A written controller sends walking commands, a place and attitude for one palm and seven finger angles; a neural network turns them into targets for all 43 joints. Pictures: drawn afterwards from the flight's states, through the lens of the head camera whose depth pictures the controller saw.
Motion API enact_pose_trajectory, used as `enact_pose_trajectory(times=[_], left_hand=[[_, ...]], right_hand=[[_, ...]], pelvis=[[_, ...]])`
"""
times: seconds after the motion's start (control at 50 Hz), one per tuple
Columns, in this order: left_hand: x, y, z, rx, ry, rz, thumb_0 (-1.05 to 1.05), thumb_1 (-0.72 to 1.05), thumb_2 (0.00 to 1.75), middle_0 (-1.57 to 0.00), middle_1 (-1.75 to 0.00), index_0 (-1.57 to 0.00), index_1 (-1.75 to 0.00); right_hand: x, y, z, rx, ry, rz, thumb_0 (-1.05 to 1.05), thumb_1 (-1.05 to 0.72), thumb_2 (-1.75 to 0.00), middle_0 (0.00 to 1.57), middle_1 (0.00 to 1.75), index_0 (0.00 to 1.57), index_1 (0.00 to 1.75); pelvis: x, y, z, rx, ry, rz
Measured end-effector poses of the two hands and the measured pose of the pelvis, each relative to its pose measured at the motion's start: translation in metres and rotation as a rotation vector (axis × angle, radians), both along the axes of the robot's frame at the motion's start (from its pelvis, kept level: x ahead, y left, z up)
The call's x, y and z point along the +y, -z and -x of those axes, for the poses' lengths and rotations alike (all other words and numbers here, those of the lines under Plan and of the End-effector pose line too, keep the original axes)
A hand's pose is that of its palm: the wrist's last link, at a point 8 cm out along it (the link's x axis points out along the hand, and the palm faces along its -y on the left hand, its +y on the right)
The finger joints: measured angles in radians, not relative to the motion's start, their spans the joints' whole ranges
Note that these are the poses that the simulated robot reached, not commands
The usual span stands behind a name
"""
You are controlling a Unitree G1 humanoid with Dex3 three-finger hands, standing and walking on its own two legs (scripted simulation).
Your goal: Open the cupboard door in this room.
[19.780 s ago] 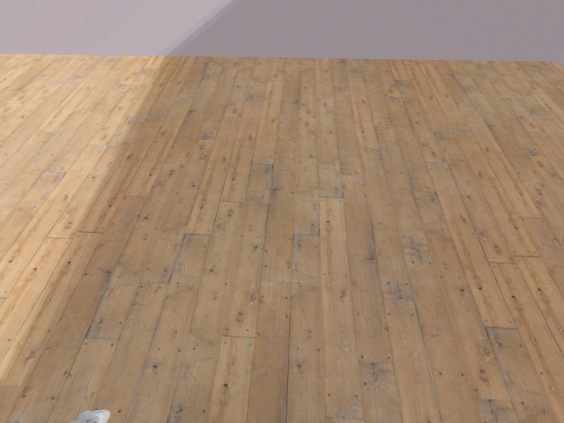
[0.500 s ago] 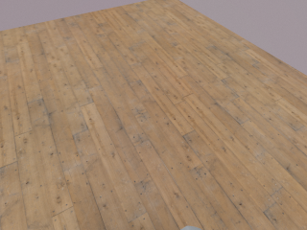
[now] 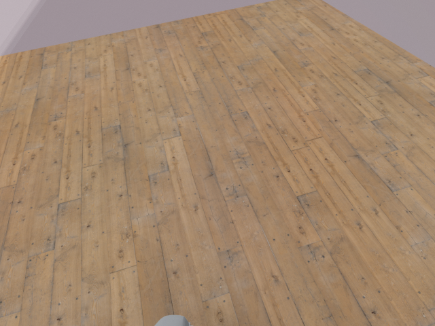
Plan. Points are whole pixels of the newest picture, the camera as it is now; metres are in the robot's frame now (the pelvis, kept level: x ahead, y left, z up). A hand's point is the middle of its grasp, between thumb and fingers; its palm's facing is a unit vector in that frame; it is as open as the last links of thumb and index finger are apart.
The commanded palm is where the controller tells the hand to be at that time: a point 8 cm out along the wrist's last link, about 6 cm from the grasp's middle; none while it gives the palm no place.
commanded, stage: turn or walk to find it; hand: left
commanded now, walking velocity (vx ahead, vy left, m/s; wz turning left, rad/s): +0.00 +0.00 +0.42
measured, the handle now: out of the picture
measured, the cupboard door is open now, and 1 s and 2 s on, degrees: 0 0 0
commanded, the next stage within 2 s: stand and wait in 1.20 s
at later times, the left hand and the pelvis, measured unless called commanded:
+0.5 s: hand out of the picture +0.03 +0.25 -0.16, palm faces +0.22 -0.94 -0.25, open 7.4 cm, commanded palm none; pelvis -0.01 +0.03 +0.00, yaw +11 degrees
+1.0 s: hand out of the picture -0.08 +0.21 -0.18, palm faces +0.45 -0.86 -0.24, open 7.4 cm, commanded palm none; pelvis -0.02 +0.02 -0.01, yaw +26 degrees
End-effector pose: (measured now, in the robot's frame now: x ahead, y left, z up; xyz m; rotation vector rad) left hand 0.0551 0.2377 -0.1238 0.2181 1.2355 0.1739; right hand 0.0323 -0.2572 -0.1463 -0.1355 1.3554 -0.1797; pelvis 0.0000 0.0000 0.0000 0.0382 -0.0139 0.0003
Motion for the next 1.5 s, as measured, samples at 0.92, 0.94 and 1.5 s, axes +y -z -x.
enact_pose_trajectory(times=[0.92, 0.94, 1.5], left_hand=[[0.002, 0.009, 0.123, 0.034, -0.417, 0.02, 0.01, 0.9, 0.9, -0.2, -0.3, -0.2, -0.3], [0.005, 0.012, 0.131, 0.046, -0.435, 0.024, 0.01, 0.9, 0.9, -0.2, -0.3, -0.2, -0.3], [-0.021, -0.008, 0.147, -0.067, -0.64, -0.057, 0.0, 0.9, 0.9, -0.2, -0.3, -0.2, -0.3]], right_hand=[[0.043, -0.001, -0.098, -0.019, -0.432, 0.012, 0.01, -0.91, -0.9, 0.2, 0.3, 0.2, 0.3], [0.05, -0.002, -0.104, -0.03, -0.452, 0.015, 0.01, -0.91, -0.9, 0.2, 0.3, 0.2, 0.3], [0.071, 0.01, -0.161, -0.082, -0.666, -0.055, 0.01, -0.91, -0.9, 0.2, 0.3, 0.2, 0.3]], pelvis=[[0.003, 0.003, 0.015, 0.017, -0.407, 0.01], [0.005, 0.004, 0.016, 0.017, -0.417, 0.013], [-0.023, 0.006, 0.009, -0.004, -0.658, 0.002]])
